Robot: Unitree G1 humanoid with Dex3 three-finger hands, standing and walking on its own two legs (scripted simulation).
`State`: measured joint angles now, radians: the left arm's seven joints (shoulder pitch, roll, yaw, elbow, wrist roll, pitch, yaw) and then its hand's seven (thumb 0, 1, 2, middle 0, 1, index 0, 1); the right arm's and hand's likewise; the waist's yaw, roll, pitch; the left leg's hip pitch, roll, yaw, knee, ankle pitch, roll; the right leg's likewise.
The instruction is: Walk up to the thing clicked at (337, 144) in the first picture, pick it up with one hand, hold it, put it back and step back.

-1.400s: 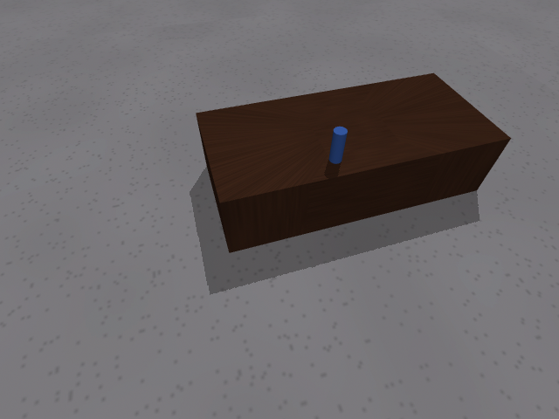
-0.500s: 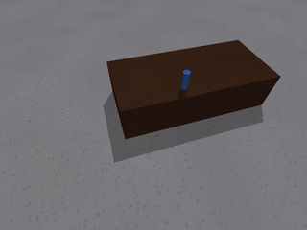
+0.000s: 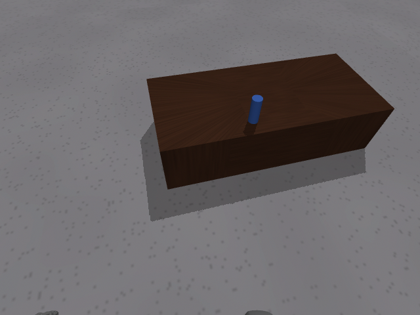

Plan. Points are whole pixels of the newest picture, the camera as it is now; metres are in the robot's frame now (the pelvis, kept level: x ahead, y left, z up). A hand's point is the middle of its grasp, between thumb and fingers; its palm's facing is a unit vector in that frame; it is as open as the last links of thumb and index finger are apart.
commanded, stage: walk up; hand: right
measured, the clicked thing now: (255, 109) +1.03 -0.22 -0.37
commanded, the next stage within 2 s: none
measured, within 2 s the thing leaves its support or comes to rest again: neither
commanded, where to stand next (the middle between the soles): +0.59 -0.13 m, yaw +15 degrees
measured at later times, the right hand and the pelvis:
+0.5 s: hand (331, 224) +0.33 -0.29 -0.12, palm faces -0.15 +0.88 -0.45, open 7.4 cm; pelvis +0.18 -0.04 -0.02, yaw +8 degrees
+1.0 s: hand (349, 176) +0.49 -0.41 -0.15, palm faces -0.26 +0.88 -0.39, open 7.4 cm; pelvis +0.36 -0.14 +0.00, yaw +12 degrees
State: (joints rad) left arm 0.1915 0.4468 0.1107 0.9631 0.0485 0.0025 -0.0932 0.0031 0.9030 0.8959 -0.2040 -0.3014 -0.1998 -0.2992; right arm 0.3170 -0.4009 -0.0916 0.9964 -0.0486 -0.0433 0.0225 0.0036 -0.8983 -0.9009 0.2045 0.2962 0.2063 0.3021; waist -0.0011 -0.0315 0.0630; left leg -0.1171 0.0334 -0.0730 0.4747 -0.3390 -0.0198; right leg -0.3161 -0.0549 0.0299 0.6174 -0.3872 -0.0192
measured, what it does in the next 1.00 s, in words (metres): walks ahead: left foot, then right foot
